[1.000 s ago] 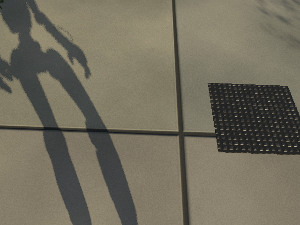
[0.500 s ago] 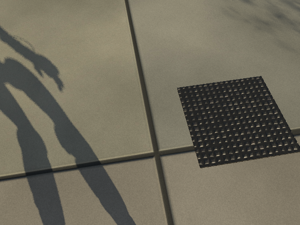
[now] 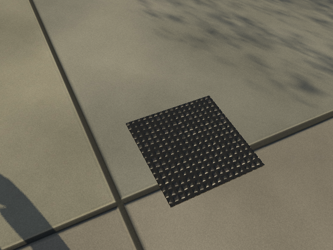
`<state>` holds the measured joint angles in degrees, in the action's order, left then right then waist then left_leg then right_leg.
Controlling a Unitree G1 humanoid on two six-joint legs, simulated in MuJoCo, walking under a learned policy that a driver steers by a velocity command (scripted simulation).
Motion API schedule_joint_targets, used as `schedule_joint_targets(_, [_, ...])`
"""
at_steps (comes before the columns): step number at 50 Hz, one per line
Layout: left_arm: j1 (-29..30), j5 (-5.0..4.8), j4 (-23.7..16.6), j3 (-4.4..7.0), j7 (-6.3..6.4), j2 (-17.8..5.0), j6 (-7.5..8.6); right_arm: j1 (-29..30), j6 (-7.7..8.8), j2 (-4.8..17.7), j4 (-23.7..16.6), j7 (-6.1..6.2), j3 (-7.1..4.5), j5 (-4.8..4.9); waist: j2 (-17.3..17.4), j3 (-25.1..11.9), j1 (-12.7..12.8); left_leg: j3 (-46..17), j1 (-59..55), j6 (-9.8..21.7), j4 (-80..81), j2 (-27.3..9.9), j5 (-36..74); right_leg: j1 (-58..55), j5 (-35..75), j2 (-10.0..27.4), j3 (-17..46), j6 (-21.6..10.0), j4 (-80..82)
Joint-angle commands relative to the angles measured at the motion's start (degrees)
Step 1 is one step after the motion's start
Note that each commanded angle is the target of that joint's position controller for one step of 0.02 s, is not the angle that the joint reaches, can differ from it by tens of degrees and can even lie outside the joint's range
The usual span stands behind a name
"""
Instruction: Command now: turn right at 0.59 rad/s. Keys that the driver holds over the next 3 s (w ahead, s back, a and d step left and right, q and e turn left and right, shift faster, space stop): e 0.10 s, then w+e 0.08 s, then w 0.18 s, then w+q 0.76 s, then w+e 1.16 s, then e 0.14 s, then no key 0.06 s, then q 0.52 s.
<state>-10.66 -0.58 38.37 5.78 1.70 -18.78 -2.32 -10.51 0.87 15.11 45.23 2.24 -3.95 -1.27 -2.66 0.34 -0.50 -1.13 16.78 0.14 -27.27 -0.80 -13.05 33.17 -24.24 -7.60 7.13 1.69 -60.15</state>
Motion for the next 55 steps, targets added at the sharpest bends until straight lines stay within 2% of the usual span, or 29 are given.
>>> schedule_joint_targets(1, [-3.06,-0.32,-2.63,1.46,-0.06,-3.93,-0.63,4.58,0.28,7.05,-5.63,0.52,-1.24,0.57,9.6,-2.42,1.59,-7.92,-6.97,9.9,8.54,-12.93,19.97,5.41,2.37,3.66,-1.67,2.6,-11.64])
schedule_joint_targets(5, [3.21,-0.72,-6.67,0.44,-0.48,-2.28,-0.51,-0.25,-0.75,9.11,-5.29,1.09,-2.05,0.36,12.64,-2.81,-2.33,-5.58,-14.48,11.86,8.84,-14.59,20.49,6.78,4.1,7.11,-4.34,4.48,-0.25])
schedule_joint_targets(7, [4.39,-0.61,-7.9,-0.07,-1.23,-1.74,-0.41,-1.42,-0.85,10.75,-5.45,0.9,-2.77,0.91,12.96,-4.32,-3.64,-5.21,-14.56,11.78,11.22,-15.85,7.45,3.53,3.99,9.02,-6.35,3.83,5.68])
schedule_joint_targets(9, [5.33,-0.55,-8.94,-0.33,-2.0,-1.65,-0.21,-1.32,-0.5,12.27,-5.61,0.38,-3.32,1.58,14.0,-3.14,-4.02,-5.11,-11.44,11.41,13.88,-16.58,-4.02,-0.5,2.71,9.67,-8.58,2.23,10.87])
schedule_joint_targets(12, [3.83,-0.55,-8.37,-0.28,-2.82,-1.87,0.58,-1.74,0.48,12.62,-5.02,-1.09,-3.41,2.52,13.21,-1.34,-3.15,-4.4,-6.78,11.05,14.78,-16.67,-9.17,-9.16,1.0,8.37,-10.82,-1.54,20.26])
schedule_joint_targets(14, [-0.76,-0.64,-6.09,-0.26,-3.19,-0.99,1.4,-0.52,0.89,12.04,-4.34,-2.1,-3.07,3.57,11.48,-0.98,0.06,-2.62,-3.65,10.06,11.98,-15.85,-10.07,-18.14,7.06,7.14,-12.22,-4.34,31.53])
schedule_joint_targets(15, [-5.22,-0.59,-3.68,-0.05,-3.12,-0.85,1.73,-0.61,1.09,10.23,-3.77,-2.51,-2.45,3.6,9.65,-1.91,2.02,-0.63,0.21,8.84,8.14,-14.3,-9.49,-26.37,9.27,5.54,-13.16,-5.45,36.25])
schedule_joint_targets(16, [-10.63,-0.66,-1.78,0.47,-2.71,-1.96,2.01,-0.62,1.52,6.64,-3.4,-2.94,-1.15,2.76,6.2,-4.66,4.3,2.86,6.23,5.91,0.79,-11.67,-9.64,-37.0,9.45,7.65,-9.0,-6.43,37.24])
schedule_joint_targets(17, [-17.18,-0.01,-0.96,1.45,-1.87,-7.17,2.38,2.22,2.25,1.42,-5.66,-3.74,0.85,0.32,-9.28,-7.5,6.2,9.12,18.91,0.63,-21.75,-5.87,-18.7,-46.82,15.0,21.75,10.22,-10.0,40.19])
schedule_joint_targets(18, [-16.13,0.14,-2.34,2.41,-2.11,-12.91,3.38,3.64,3.49,4.88,-8.49,-3.8,-0.34,1.55,-13.92,-4.6,5.61,5.43,34.18,-0.78,-33.01,-0.67,-22.76,-45.41,6.82,31.17,27.86,-20.59,45.28])
schedule_joint_targets(19, [-15.15,-0.05,-2.35,1.57,-2.38,-9.03,4.56,6.2,4.11,9.41,-8.37,-3.86,-1.41,3.07,-8.43,-1.28,7.02,1.13,37.13,-0.15,-39.11,-4.21,-19.91,-42.22,0.96,30.39,25.93,-21.43,47.34])
schedule_joint_targets(20, [-12.44,0.03,-2.2,0.45,-2.34,-6.26,5.42,5.77,4.29,10.25,-7.82,-4.24,-1.76,3.72,-7.85,2.02,5.23,-0.17,38.47,1.07,-39.17,-5.83,-13.08,-40.1,-0.56,27.48,20.06,-18.71,48.02])
schedule_joint_targets(23, [-6.97,0.69,-2.77,-0.8,-1.98,-3.31,6.19,2.37,3.8,8.45,-4.56,-4.53,-1.62,2.32,-4.22,3.51,2.1,-0.75,33.54,0.74,-36.26,-7.49,1.01,-34.66,12.69,21.73,6.98,-13.41,51.2])
schedule_joint_targets(27, [-8.65,1.56,-0.91,-0.52,-1.37,-3.41,7.19,2.78,3.25,5.45,-4.43,-4.45,-0.69,3.0,-1.52,3.28,2.39,-2.53,31.29,-0.99,-29.29,-4.72,10.1,-32.79,25.49,20.12,-3.74,-11.96,52.29])
schedule_joint_targets(31, [-9.37,0.99,1.09,-0.27,-1.04,-4.52,7.81,8.08,3.29,3.66,-6.68,-5.17,0.34,2.67,-1.88,5.63,3.95,0.28,26.04,-0.19,-15.45,-2.82,18.44,-30.61,26.41,20.12,-10.11,-10.55,54.55])
schedule_joint_targets(35, [-11.75,0.02,3.79,0.07,-0.72,-5.43,7.28,12.66,3.67,2.97,-9.59,-6.71,1.0,2.73,-0.94,7.2,4.95,2.83,25.45,2.78,-8.11,-1.72,15.9,-36.82,34.76,22.5,-13.01,-9.7,52.01])
schedule_joint_targets(38, [-10.98,0.15,4.03,0.61,0.12,-7.86,6.05,9.67,3.37,5.55,-10.55,-7.16,-0.14,2.73,-4.49,1.53,1.78,7.54,17.45,6.21,-7.95,3.04,7.39,-41.96,66.08,22.82,-15.57,-7.73,40.84])
schedule_joint_targets(39, [-10.84,0.31,3.97,0.73,0.47,-8.65,5.45,4.51,3.05,7.58,-9.79,-6.96,-1.16,2.84,-5.48,-2.21,-1.18,8.65,10.87,7.62,-8.24,5.23,4.69,-42.28,74.6,22.37,-16.21,-7.04,32.85])
schedule_joint_targets(40, [-10.02,0.08,3.7,0.68,0.74,-9.07,5.14,-3.99,2.83,10.28,-8.15,-6.36,-2.6,2.97,-4.48,-6.92,-6.08,8.41,-2.51,9.72,-5.23,7.0,7.11,-37.08,74.96,20.93,-17.34,-5.63,20.97])
schedule_joint_targets(41, [-10.53,0.52,2.64,0.1,0.99,-8.28,5.67,-12.68,2.17,14.0,-6.79,-5.16,-4.06,2.89,0.21,-12.26,-10.02,-2.25,-21.25,12.72,-4.71,1.09,7.05,-22.45,58.1,18.85,-16.6,-3.77,4.53])
schedule_joint_targets(42, [-16.58,1.32,0.23,-2.96,-0.31,1.01,7.34,-12.16,2.35,18.77,-7.92,-4.67,-4.85,3.17,18.61,-20.7,-3.62,-38.21,-42.66,26.31,0.97,-16.88,-2.07,3.37,-1.63,4.95,-12.32,0.93,-22.2])
schedule_joint_targets(43, [-11.67,-0.16,-0.31,-2.01,-1.5,-4.61,10.0,-13.76,2.45,14.16,-8.04,-4.5,-3.42,2.58,10.74,-26.53,-7.37,-47.92,-43.8,25.57,9.02,-18.04,-9.42,8.84,-5.6,5.19,1.66,-0.74,-26.99])
schedule_joint_targets(44, [-5.35,-2.45,-2.49,-1.57,-2.02,-6.31,10.84,-11.93,2.69,11.77,-7.84,-4.28,-2.81,2.06,7.98,-17.27,-7.54,-38.32,-37.12,21.59,9.9,-16.12,-8.21,11.99,-2.41,8.28,1.31,-2.04,-24.9])
schedule_joint_targets(45, [-3.28,-1.77,-3.64,-2.11,-1.82,-5.2,11.27,-8.07,3.05,10.92,-8.23,-4.33,-2.41,2.24,1.39,-9.14,-4.2,-31.58,-25.72,19.49,10.91,-13.66,-2.67,11.07,1.32,10.88,0.27,-2.62,-18.0])
schedule_joint_targets(46, [-2.14,0.11,-3.26,-1.74,-1.26,-5.1,10.98,-4.34,3.23,8.72,-8.91,-4.25,-1.75,2.22,-0.63,-5.51,-2.0,-26.06,-17.81,17.74,11.79,-11.07,2.86,7.98,3.27,12.98,-0.65,-2.59,-12.28])
schedule_joint_targets(47, [-3.83,0.57,-3.34,-1.46,-1.21,-5.32,10.34,-2.2,3.28,8.86,-10.01,-3.97,-1.61,1.42,2.47,-3.39,0.29,-24.1,-10.93,18.51,13.08,-9.88,7.69,4.19,4.25,13.61,-0.68,-2.04,-10.91])
schedule_joint_targets(50, [-6.24,1.54,-2.56,-1.62,-0.99,-4.12,8.35,-0.72,3.57,9.02,-9.98,-3.34,-1.74,1.72,3.96,-1.44,2.61,-18.62,-1.16,18.44,15.47,-7.48,13.39,0.61,6.4,14.5,-2.58,0.47,-3.68])
schedule_joint_targets(52, [-2.46,2.1,-3.84,-2.26,-0.68,-2.66,7.96,-1.72,3.61,10.3,-9.38,-2.8,-2.05,1.88,4.08,-0.07,1.62,-15.37,2.38,17.5,15.62,-5.73,15.45,0.72,12.34,13.9,-3.9,2.13,3.5])
schedule_joint_targets(55, [4.84,1.74,-5.23,-3.06,-0.93,-0.88,8.37,-3.83,2.98,10.73,-8.48,-2.2,-2.18,2.54,5.7,0.06,-1.62,-12.67,3.8,14.15,13.7,-2.45,10.2,-2.89,25.14,11.28,-4.54,2.68,18.15])
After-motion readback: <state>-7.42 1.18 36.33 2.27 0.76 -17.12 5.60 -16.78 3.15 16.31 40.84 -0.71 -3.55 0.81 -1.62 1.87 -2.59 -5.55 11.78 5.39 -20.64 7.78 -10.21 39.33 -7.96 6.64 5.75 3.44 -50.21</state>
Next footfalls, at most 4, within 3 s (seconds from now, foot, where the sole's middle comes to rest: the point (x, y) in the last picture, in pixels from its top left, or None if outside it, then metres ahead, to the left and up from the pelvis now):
0.34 right None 0.02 -0.15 -0.78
0.82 left None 0.40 0.02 -0.78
1.30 right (197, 201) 0.69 -0.16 -0.78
1.78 left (145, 155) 0.92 0.07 -0.78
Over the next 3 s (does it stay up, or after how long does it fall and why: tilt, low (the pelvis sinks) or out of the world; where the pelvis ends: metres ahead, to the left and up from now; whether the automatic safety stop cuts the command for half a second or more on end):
stays up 1.21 -0.16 0.00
